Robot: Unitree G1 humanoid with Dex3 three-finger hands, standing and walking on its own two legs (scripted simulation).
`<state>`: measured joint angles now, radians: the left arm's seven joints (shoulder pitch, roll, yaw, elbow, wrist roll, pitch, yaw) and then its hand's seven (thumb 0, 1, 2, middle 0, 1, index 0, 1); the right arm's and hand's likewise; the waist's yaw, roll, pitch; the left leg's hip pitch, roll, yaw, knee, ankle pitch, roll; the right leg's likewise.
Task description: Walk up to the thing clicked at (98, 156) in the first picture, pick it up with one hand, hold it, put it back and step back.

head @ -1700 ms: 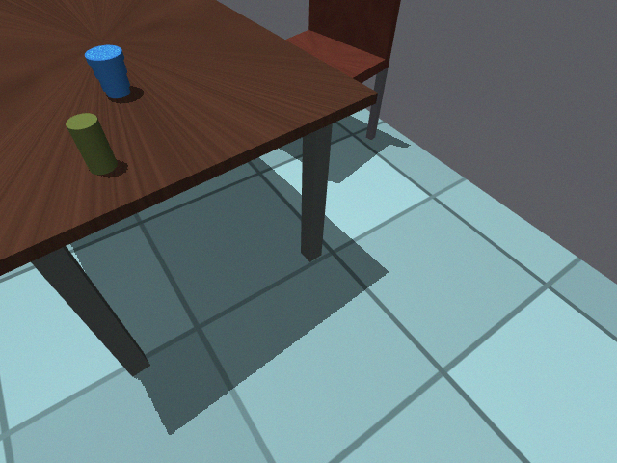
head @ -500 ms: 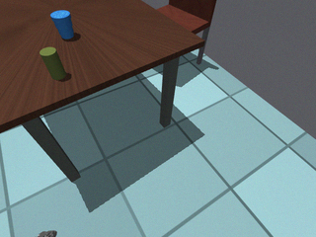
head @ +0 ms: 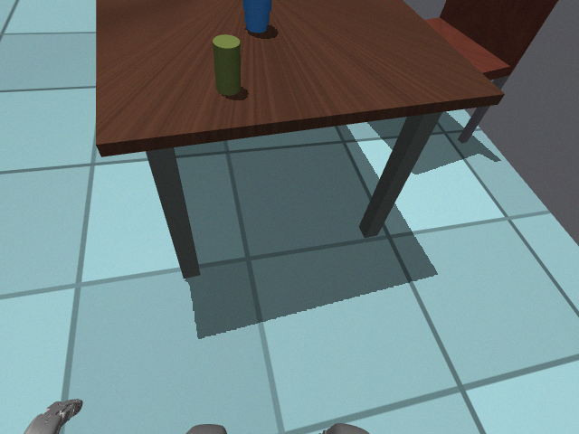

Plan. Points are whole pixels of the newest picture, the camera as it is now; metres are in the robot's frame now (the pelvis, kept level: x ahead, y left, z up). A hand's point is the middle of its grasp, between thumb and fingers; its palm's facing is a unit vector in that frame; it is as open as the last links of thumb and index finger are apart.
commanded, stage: walk up
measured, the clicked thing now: (227, 66) +0.79 +0.16 +0.05
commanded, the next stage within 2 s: stand in 1.88 s
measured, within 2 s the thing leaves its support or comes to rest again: neither
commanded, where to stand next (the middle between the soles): +0.05 -0.03 m, yaw +15 degrees
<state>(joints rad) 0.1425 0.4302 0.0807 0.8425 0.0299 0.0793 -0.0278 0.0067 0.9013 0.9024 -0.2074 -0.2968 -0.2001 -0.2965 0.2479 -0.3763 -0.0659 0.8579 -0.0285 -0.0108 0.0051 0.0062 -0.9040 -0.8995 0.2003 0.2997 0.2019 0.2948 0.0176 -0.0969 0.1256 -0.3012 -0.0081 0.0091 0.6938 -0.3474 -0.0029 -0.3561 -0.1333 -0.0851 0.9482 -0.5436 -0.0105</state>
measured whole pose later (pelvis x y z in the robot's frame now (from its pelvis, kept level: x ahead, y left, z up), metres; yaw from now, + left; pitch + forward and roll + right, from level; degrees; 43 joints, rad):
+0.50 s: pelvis -0.01 -0.04 +0.01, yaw +11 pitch -2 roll +1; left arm 0.25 0.36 0.06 0.85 0.05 0.00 -0.02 0.01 0.90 0.90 -0.21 -0.30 -0.20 -0.30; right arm 0.22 -0.42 -0.05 0.82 -0.01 0.01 -0.01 0.01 -0.90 -0.90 0.20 0.30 0.20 0.29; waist 0.05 0.03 0.10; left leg -0.44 -0.03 -0.06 0.98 -0.46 0.01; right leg -0.27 -0.09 -0.09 0.62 -0.32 -0.01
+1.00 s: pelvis -0.01 -0.04 +0.01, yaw +17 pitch -3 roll +0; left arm 0.19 0.35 0.01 0.97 0.01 0.00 -0.01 0.01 0.90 0.90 -0.21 -0.30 -0.20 -0.30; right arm 0.15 -0.37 -0.02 0.94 0.00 -0.01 0.00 0.01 -0.90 -0.90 0.20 0.30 0.20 0.30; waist 0.01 0.01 0.06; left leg -0.27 -0.01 -0.06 0.61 -0.30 0.00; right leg -0.24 -0.06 -0.05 0.60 -0.31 0.03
